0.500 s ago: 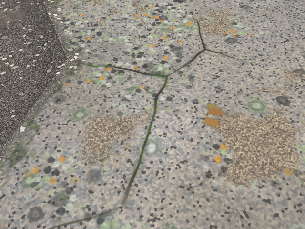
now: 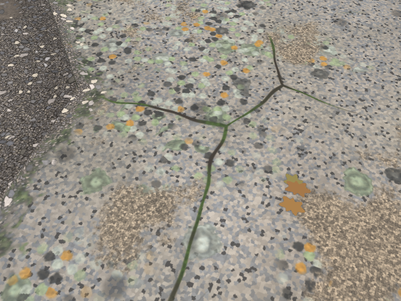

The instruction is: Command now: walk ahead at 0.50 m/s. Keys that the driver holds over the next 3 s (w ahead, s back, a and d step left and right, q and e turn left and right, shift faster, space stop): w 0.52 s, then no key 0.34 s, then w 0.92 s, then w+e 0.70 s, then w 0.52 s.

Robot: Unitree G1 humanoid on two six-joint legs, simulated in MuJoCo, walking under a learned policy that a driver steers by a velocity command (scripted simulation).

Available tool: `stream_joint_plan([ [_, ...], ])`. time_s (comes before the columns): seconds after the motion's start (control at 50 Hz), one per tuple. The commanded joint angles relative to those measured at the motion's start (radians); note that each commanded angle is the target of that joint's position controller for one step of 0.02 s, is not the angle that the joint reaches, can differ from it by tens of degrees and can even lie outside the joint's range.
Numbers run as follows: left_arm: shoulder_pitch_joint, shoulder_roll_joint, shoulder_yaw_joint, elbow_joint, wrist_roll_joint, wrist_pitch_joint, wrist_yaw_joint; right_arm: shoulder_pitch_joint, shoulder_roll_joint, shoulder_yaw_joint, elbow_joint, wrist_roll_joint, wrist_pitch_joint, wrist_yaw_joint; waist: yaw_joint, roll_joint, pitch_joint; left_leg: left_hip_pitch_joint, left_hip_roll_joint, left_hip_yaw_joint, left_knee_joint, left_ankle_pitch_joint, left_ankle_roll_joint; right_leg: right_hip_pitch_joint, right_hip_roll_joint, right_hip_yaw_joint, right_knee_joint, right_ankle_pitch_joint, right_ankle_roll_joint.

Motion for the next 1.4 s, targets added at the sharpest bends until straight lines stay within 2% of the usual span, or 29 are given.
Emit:
stream_joint_plan([
  [0.02, 0.025, 0.066, 0.020, -0.062, 0.006, 0.003, 0.003, 0.028, -0.106, -0.031, -0.031, 0.001, -0.025, 0.001, 0.004, 0.110, -0.072, 0.183, 0.271, -0.306, -0.267, 0.152, 0.199, -0.179, -0.082, 0.040, -0.039, 0.070, 0.017],
  [0.1, -0.098, 0.045, 0.011, -0.103, 0.021, 0.016, 0.004, 0.059, -0.146, -0.042, 0.012, 0.005, -0.032, -0.011, -0.009, 0.084, -0.009, 0.133, 0.252, -0.206, -0.324, 0.166, 0.196, -0.232, -0.091, 0.030, -0.247, 0.255, 0.044],
  [0.26, -0.336, 0.052, 0.002, -0.177, 0.005, -0.005, -0.029, 0.182, -0.194, -0.052, 0.100, 0.024, -0.008, -0.025, -0.086, 0.079, 0.036, 0.261, 0.276, -0.142, -0.277, 0.135, 0.136, -0.180, -0.027, 0.005, -0.599, 0.427, 0.013],
  [0.32, -0.308, 0.080, 0.011, -0.180, 0.007, -0.011, -0.038, 0.183, -0.209, -0.057, 0.121, 0.026, 0.010, -0.032, -0.055, 0.101, 0.012, 0.348, 0.306, -0.154, -0.193, 0.258, 0.109, -0.118, -0.003, -0.014, -0.643, 0.310, -0.026],
  [0.36, -0.090, 0.145, 0.048, -0.116, 0.012, -0.013, -0.028, 0.169, -0.187, -0.046, 0.121, 0.021, 0.022, -0.037, 0.054, 0.088, -0.125, 0.304, 0.228, -0.087, 0.072, 0.495, 0.063, 0.200, 0.041, -0.059, -0.672, 0.302, -0.076],
  [0.38, 0.090, 0.222, 0.070, -0.083, 0.021, -0.010, -0.018, 0.183, -0.135, -0.022, 0.095, -0.003, 0.021, -0.042, 0.112, -0.026, -0.282, 0.118, 0.164, -0.034, 0.387, 0.261, 0.022, 0.495, -0.136, 0.139, -0.638, 0.350, -0.143],
  [0.4, 0.132, 0.282, 0.084, -0.062, 0.017, -0.002, -0.023, 0.305, -0.027, 0.008, 0.085, 0.004, 0.001, -0.032, 0.046, -0.296, -0.384, -0.282, -0.016, -0.045, 0.706, -0.369, -0.043, 0.797, -0.322, 0.604, -0.760, 0.094, -0.293],
  [0.42, 0.124, 0.180, 0.056, -0.074, 0.003, -0.003, -0.026, 0.240, -0.130, -0.013, 0.098, 0.022, -0.017, -0.028, 0.092, -0.181, -0.348, -0.395, 0.025, -0.171, 0.819, -0.434, -0.033, 0.775, -0.307, 0.671, -0.840, -0.057, -0.268],
  [0.44, 0.056, 0.146, 0.044, -0.086, 0.007, -0.005, -0.023, 0.149, -0.174, -0.026, 0.070, 0.043, -0.028, -0.023, 0.083, -0.127, -0.215, -0.455, 0.073, -0.154, 0.829, -0.345, -0.018, 0.660, -0.282, 0.535, -0.859, -0.037, -0.229],
  [0.48, -0.056, 0.106, 0.032, -0.103, 0.022, -0.006, -0.023, 0.071, -0.157, -0.027, 0.056, 0.022, -0.028, -0.032, 0.032, -0.029, -0.086, -0.397, 0.152, -0.117, 0.735, -0.194, -0.024, 0.422, -0.215, 0.361, -0.905, 0.158, -0.209],
  [0.52, -0.085, 0.081, 0.026, -0.103, 0.032, -0.015, -0.024, 0.107, -0.128, -0.027, 0.067, 0.018, -0.010, -0.031, -0.015, -0.065, -0.079, -0.297, 0.182, -0.123, 0.680, -0.134, -0.034, 0.318, -0.178, 0.279, -0.956, 0.259, -0.209],
  [0.6, -0.083, 0.112, 0.033, -0.070, 0.030, -0.021, -0.010, 0.070, -0.086, -0.017, 0.057, -0.003, 0.013, -0.042, -0.042, -0.030, -0.043, -0.269, 0.169, -0.088, 0.513, -0.059, -0.089, 0.244, -0.155, 0.095, -0.953, 0.785, -0.220],
  [0.66, -0.066, 0.120, 0.033, -0.049, 0.027, -0.005, 0.003, -0.009, -0.055, -0.003, 0.050, -0.002, 0.010, -0.034, -0.014, -0.041, -0.056, -0.183, 0.136, -0.055, 0.287, 0.131, -0.088, 0.232, -0.096, -0.011, -0.938, 0.837, -0.176],
  [0.74, -0.017, 0.130, 0.032, -0.005, 0.019, 0.016, 0.010, -0.095, -0.075, -0.006, 0.034, 0.002, 0.008, -0.022, 0.021, -0.048, -0.067, -0.130, 0.101, -0.064, 0.137, 0.218, -0.074, 0.313, -0.123, 0.006, -0.899, 0.762, -0.166],
  [0.82, -0.047, 0.117, 0.029, 0.015, 0.007, 0.039, 0.019, -0.023, -0.122, -0.025, 0.065, -0.016, -0.003, -0.016, -0.038, -0.029, -0.097, 0.020, 0.074, -0.056, -0.028, 0.257, -0.014, 0.355, -0.107, 0.035, -0.725, 0.683, -0.113],
  [0.84, -0.004, 0.096, 0.022, 0.018, 0.024, 0.035, 0.020, 0.018, -0.180, -0.040, 0.075, -0.025, -0.005, -0.024, -0.035, 0.035, -0.148, 0.162, 0.145, -0.119, -0.021, 0.620, 0.018, 0.307, -0.044, 0.005, -0.625, 0.596, -0.064],
  [0.86, 0.112, 0.037, 0.003, 0.030, 0.044, 0.023, 0.015, 0.035, -0.214, -0.040, 0.074, -0.038, 0.002, -0.031, 0.020, 0.169, -0.259, 0.419, 0.299, -0.271, 0.061, 0.909, 0.135, 0.133, 0.030, -0.021, -0.469, 0.264, -0.006],
  [0.88, 0.131, 0.018, -0.009, 0.051, 0.035, 0.029, 0.015, 0.075, -0.138, -0.028, 0.091, -0.022, 0.023, -0.032, -0.023, 0.250, -0.337, 0.481, 0.386, -0.392, 0.029, 0.755, 0.240, 0.044, 0.071, -0.015, -0.325, -0.171, 0.030],
  [0.92, 0.004, 0.112, 0.020, 0.012, -0.002, 0.053, 0.015, 0.122, -0.182, -0.041, 0.120, 0.021, 0.041, -0.025, -0.075, 0.183, -0.225, 0.412, 0.376, -0.509, -0.129, -0.062, 0.227, -0.178, 0.061, -0.007, -0.090, -0.315, 0.035],
  [0.96, -0.065, 0.120, 0.033, -0.011, -0.003, 0.068, 0.022, 0.010, -0.185, -0.041, 0.099, 0.009, 0.033, -0.032, -0.044, 0.163, -0.091, 0.191, 0.344, -0.497, -0.254, -0.441, 0.175, -0.202, 0.005, 0.001, -0.088, -0.172, 0.023],
  [1.0, -0.039, 0.092, 0.035, 0.003, 0.010, 0.061, 0.030, -0.057, -0.157, -0.037, 0.091, -0.002, 0.023, -0.038, -0.003, 0.195, -0.073, 0.060, 0.295, -0.407, -0.310, -0.396, 0.139, -0.101, -0.009, -0.009, -0.153, -0.082, 0.018],
  [1.08, -0.038, 0.040, 0.025, 0.029, 0.022, 0.040, 0.026, -0.076, -0.164, -0.046, 0.102, 0.015, 0.012, -0.041, 0.007, 0.182, -0.096, -0.025, 0.240, -0.252, -0.327, -0.263, 0.134, 0.069, 0.006, -0.051, -0.379, 0.040, 0.005],
  [1.2, 0.027, 0.056, 0.031, 0.070, 0.016, 0.030, 0.017, -0.053, -0.158, -0.044, 0.132, 0.034, 0.034, -0.042, 0.054, 0.132, -0.086, -0.115, 0.227, -0.224, -0.227, -0.415, 0.098, 0.282, 0.047, -0.101, -0.628, 0.118, -0.026],
  [1.22, 0.092, 0.063, 0.034, 0.093, 0.013, 0.029, 0.019, -0.072, -0.116, -0.031, 0.126, 0.029, 0.036, -0.040, 0.082, 0.087, -0.066, -0.174, 0.186, -0.186, -0.124, -0.428, 0.067, 0.335, 0.019, -0.054, -0.702, 0.055, -0.046],
  [1.24, 0.178, 0.114, 0.043, 0.108, 0.019, 0.025, 0.026, -0.099, -0.031, -0.009, 0.106, 0.016, 0.033, -0.034, 0.101, -0.107, -0.059, -0.306, 0.088, -0.074, 0.194, -0.379, 0.001, 0.410, -0.173, 0.225, -0.868, -0.145, -0.100],
  [1.26, 0.177, 0.224, 0.063, 0.097, 0.024, 0.025, 0.022, -0.108, -0.024, -0.010, 0.070, 0.017, 0.016, -0.033, 0.079, -0.269, 0.013, -0.543, 0.004, -0.015, 0.404, -0.356, -0.017, 0.431, -0.323, 0.551, -1.020, -0.425, -0.203],
  [1.28, 0.131, 0.206, 0.059, 0.083, 0.038, 0.010, 0.021, -0.125, -0.099, -0.025, 0.064, 0.029, -0.002, -0.034, 0.066, -0.213, 0.054, -0.596, 0.069, -0.106, 0.521, -0.309, -0.001, 0.376, -0.358, 0.632, -1.051, -0.499, -0.243],
  [1.32, 0.041, 0.125, 0.039, 0.054, 0.024, -0.013, 0.015, -0.082, -0.134, -0.038, 0.098, 0.025, -0.011, -0.029, 0.017, -0.138, 0.041, -0.600, 0.117, -0.121, 0.533, -0.144, 0.001, 0.397, -0.272, 0.460, -1.030, -0.299, -0.175],
  [1.4, 0.096, 0.078, 0.025, 0.079, 0.020, -0.017, 0.020, -0.131, -0.075, -0.036, 0.107, 0.009, -0.008, -0.028, 0.028, -0.095, 0.005, -0.494, 0.123, -0.075, 0.429, 0.077, -0.045, 0.390, -0.183, 0.218, -1.044, 0.075, -0.138],
])
Next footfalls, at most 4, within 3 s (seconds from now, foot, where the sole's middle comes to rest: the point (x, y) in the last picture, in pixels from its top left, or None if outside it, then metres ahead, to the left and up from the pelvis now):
0.36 right None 0.37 -0.16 -0.77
0.84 left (191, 266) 0.58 0.06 -0.77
1.24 right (264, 271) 0.57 -0.19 -0.77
1.72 left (190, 190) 0.89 0.07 -0.77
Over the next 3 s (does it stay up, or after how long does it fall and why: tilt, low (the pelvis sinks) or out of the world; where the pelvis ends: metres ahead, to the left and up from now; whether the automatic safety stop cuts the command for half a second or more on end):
stays up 1.46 -0.16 0.01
